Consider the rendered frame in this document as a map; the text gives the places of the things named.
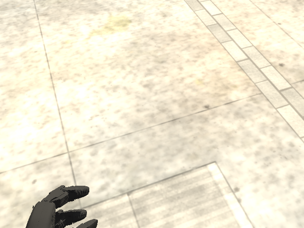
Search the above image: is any left robot hand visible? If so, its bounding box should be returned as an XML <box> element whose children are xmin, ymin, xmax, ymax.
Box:
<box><xmin>26</xmin><ymin>185</ymin><xmax>98</xmax><ymax>228</ymax></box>

